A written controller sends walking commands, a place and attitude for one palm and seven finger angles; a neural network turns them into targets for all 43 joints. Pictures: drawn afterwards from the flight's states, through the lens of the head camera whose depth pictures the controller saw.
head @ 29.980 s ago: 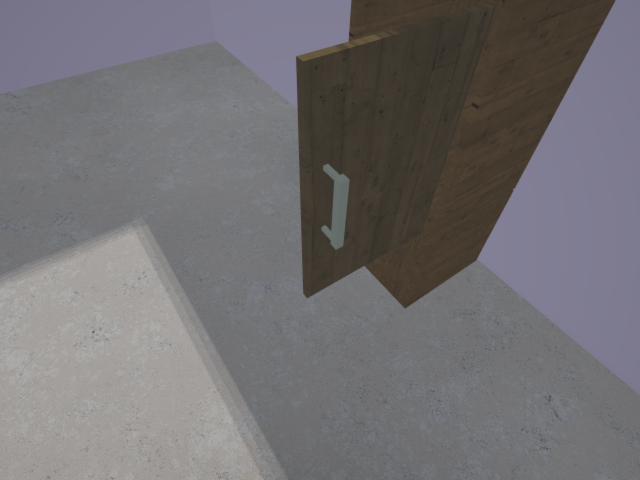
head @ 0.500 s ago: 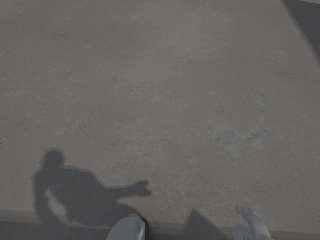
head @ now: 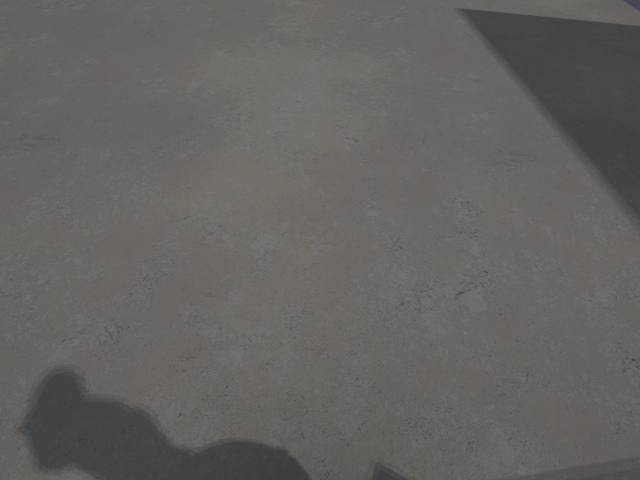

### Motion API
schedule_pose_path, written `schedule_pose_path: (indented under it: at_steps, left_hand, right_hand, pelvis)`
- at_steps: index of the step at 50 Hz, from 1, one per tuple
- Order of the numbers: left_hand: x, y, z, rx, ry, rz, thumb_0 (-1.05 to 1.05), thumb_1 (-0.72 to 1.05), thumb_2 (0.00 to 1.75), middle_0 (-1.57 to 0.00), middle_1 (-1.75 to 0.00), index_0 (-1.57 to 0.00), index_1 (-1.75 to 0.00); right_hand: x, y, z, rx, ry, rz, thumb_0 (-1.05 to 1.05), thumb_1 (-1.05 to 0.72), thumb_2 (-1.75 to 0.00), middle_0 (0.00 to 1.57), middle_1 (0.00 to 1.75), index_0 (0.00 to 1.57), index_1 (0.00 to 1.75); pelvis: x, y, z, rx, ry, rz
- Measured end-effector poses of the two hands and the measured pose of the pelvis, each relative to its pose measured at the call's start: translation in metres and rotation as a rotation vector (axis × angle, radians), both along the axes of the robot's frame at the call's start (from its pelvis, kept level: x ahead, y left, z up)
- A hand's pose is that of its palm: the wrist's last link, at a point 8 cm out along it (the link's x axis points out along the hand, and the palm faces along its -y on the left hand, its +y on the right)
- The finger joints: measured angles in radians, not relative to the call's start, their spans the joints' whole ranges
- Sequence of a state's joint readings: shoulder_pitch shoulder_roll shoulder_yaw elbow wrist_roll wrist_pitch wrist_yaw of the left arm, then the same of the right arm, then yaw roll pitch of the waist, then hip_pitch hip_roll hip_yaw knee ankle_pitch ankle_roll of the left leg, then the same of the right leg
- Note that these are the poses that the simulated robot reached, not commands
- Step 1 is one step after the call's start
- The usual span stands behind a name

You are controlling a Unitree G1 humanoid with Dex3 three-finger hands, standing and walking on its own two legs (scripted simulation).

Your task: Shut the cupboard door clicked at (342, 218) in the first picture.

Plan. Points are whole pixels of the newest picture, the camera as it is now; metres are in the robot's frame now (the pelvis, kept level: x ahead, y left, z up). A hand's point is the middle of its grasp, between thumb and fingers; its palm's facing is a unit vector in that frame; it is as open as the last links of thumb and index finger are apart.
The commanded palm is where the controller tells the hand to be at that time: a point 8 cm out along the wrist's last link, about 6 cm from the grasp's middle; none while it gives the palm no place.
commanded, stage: turn to face it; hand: left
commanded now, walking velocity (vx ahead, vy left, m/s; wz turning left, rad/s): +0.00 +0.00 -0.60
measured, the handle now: out of the picture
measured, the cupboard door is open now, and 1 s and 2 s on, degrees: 63 63 63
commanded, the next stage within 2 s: none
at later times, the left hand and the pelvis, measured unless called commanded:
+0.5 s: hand (187, 461) +0.17 +0.20 -0.19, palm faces -0.23 -0.95 -0.22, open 7.4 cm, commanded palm none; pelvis +0.05 +0.02 -0.01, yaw -17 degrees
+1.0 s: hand (265, 399) +0.25 +0.10 -0.15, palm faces -0.55 -0.79 -0.27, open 7.4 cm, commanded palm none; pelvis +0.05 -0.01 +0.00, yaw -34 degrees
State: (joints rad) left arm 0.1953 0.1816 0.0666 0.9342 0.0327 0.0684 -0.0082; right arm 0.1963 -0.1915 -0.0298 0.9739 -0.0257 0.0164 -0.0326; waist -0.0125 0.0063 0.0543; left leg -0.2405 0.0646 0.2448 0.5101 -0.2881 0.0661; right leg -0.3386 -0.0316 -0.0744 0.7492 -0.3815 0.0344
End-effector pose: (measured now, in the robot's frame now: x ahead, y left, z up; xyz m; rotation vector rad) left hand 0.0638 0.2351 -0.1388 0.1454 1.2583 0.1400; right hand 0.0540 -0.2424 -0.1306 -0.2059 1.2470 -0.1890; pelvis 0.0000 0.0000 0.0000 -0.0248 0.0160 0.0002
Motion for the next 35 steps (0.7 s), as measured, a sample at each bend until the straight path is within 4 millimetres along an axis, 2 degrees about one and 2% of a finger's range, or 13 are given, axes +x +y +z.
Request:
schedule_pose_path:
  at_steps: [6, 11, 18, 24, 29, 35]
  left_hand:
    - [0.043, -0.019, 0.001, 0.045, -0.047, -0.102, 0.01, 0.90, 0.90, -0.20, -0.30, -0.20, -0.30]
    - [0.055, -0.023, 0.009, 0.064, -0.027, -0.144, 0.01, 0.90, 0.90, -0.20, -0.30, -0.20, -0.30]
    - [0.074, -0.010, 0.005, 0.054, 0.005, -0.199, 0.01, 0.90, 0.90, -0.20, -0.30, -0.20, -0.30]
    - [0.104, 0.015, -0.016, 0.037, 0.018, -0.242, 0.01, 0.90, 0.90, -0.20, -0.30, -0.20, -0.30]
    - [0.141, 0.018, -0.007, 0.030, -0.004, -0.319, 0.01, 0.90, 0.90, -0.20, -0.30, -0.20, -0.30]
    - [0.183, -0.005, 0.010, 0.020, -0.067, -0.423, 0.01, 0.91, 0.90, -0.20, -0.29, -0.19, -0.30]
  right_hand:
    - [-0.039, -0.032, -0.019, 0.004, 0.100, -0.127, 0.01, -0.92, -0.90, 0.20, 0.30, 0.20, 0.30]
    - [-0.041, -0.039, -0.012, 0.000, 0.109, -0.175, 0.01, -0.91, -0.90, 0.20, 0.30, 0.20, 0.30]
    - [-0.008, -0.026, -0.003, -0.005, 0.019, -0.205, 0.01, -0.91, -0.90, 0.20, 0.30, 0.20, 0.30]
    - [0.022, -0.004, 0.002, -0.044, -0.094, -0.221, 0.01, -0.91, -0.90, 0.20, 0.30, 0.20, 0.30]
    - [0.013, 0.012, 0.015, -0.047, -0.099, -0.250, 0.01, -0.91, -0.90, 0.20, 0.30, 0.20, 0.30]
    - [-0.023, 0.014, 0.016, -0.031, -0.052, -0.350, 0.01, -0.91, -0.90, 0.20, 0.30, 0.20, 0.30]
  pelvis:
    - [0.011, -0.018, -0.011, 0.012, 0.008, -0.075]
    - [0.018, -0.019, -0.003, 0.022, 0.010, -0.127]
    - [0.032, -0.006, -0.002, 0.026, 0.012, -0.198]
    - [0.048, 0.019, -0.013, 0.014, 0.011, -0.281]
    - [0.052, 0.025, -0.003, -0.007, 0.005, -0.344]
    - [0.054, 0.024, 0.004, -0.017, 0.006, -0.420]
